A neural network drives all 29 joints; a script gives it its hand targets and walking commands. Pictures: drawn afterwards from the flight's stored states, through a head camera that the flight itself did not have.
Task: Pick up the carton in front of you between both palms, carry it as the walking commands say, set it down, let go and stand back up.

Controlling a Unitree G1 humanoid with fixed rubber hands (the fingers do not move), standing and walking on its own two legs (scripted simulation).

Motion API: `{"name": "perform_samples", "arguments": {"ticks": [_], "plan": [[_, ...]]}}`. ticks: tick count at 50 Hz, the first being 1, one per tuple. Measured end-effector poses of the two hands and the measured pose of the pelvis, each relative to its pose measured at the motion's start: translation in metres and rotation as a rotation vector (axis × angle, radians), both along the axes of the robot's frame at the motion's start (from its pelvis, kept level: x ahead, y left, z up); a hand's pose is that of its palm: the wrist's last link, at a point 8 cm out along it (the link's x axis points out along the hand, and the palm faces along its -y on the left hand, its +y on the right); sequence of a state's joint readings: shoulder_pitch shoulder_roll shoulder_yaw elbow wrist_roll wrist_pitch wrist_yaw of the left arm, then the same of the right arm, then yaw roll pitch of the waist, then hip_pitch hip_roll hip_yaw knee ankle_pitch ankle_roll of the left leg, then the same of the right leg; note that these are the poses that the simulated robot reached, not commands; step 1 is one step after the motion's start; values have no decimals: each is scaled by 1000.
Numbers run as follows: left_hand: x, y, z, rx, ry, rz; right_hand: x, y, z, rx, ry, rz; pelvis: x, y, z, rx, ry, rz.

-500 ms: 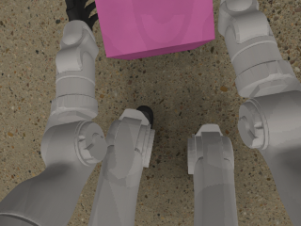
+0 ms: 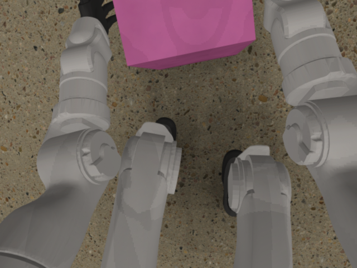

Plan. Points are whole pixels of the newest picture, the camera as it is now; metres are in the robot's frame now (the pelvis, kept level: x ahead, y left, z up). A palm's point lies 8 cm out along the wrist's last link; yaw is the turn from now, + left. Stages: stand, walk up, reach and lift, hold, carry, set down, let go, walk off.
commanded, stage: set down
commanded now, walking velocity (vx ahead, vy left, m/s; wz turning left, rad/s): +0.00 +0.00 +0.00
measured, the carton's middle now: (185, 9) +0.54 +0.11 -0.27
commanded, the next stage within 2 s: let go in 1.76 s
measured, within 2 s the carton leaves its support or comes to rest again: neither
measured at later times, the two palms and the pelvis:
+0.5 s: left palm (94, 17) +0.49 +0.26 -0.18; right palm out of the picture +0.58 -0.04 -0.18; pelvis +0.00 +0.01 -0.01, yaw +0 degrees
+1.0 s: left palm (42, 3) +0.49 +0.31 -0.11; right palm out of the picture +0.60 -0.05 -0.10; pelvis -0.01 +0.03 +0.01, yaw +1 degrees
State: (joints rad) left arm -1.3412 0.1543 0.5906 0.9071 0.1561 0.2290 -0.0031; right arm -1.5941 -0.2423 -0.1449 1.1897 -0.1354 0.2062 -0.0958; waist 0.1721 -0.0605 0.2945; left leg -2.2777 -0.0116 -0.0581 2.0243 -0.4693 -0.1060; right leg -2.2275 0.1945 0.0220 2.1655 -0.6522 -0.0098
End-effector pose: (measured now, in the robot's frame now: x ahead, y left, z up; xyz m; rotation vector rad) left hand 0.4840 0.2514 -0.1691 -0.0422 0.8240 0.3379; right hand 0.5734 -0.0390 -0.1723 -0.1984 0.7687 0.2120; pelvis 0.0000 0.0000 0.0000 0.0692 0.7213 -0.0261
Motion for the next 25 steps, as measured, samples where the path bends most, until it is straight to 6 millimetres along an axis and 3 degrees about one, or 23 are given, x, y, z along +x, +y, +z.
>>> {"name": "perform_samples", "arguments": {"ticks": [10,25], "plan": [[8,6,-2,-9,-24,-19,8,1,-2,35,-17,-5,9,5,-3,-4,39,0],[6,7,-9,-2,-23,-22,2,-3,-8,41,-50,32,1,10,-9,-2,-7,1]]}}
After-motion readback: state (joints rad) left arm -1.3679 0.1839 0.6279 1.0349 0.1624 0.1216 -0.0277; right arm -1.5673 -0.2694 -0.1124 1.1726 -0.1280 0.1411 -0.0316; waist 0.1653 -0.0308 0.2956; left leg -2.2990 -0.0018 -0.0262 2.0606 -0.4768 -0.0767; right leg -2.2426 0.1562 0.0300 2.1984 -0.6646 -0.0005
